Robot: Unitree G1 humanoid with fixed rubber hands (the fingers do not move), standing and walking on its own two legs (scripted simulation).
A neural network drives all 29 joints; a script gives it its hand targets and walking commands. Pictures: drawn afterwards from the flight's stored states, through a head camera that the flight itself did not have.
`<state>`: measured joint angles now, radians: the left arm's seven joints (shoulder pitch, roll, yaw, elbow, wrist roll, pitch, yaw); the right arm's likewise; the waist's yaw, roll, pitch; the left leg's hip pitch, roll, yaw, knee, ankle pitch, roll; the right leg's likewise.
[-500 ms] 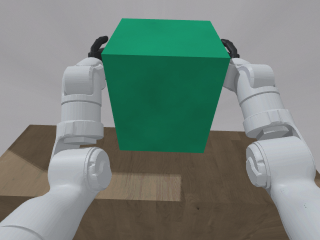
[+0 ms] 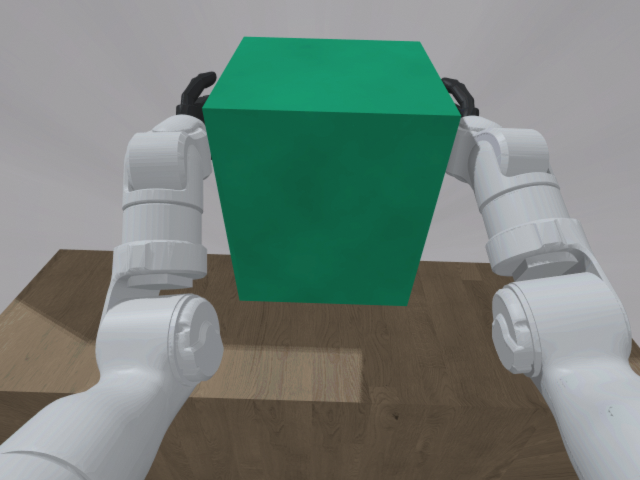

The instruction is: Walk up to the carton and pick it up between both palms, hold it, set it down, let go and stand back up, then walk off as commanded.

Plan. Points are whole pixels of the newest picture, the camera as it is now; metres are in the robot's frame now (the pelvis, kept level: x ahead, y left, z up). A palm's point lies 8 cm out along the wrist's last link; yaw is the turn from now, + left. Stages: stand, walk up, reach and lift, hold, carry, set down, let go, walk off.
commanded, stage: hold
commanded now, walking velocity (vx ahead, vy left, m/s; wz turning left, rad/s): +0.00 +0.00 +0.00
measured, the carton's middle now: (327, 174) +0.38 -0.01 +0.26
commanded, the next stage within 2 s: set down in 0.32 s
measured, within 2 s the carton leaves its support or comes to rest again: neither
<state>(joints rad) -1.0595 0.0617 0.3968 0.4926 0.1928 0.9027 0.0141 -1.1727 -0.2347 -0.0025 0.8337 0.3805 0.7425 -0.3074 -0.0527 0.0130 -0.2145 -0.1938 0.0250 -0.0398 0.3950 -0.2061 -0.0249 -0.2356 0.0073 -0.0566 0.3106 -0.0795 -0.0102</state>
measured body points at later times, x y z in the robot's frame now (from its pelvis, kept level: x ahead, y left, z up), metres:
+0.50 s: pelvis +0.00 +0.00 +0.00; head -0.07 +0.01 +0.44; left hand +0.40 +0.14 +0.31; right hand +0.40 -0.16 +0.31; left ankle +0.00 +0.13 -0.75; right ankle +0.05 -0.11 -0.75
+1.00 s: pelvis +0.01 +0.01 +0.00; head -0.02 +0.03 +0.45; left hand +0.41 +0.16 +0.25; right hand +0.43 -0.14 +0.24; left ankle +0.00 +0.13 -0.75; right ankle +0.05 -0.11 -0.75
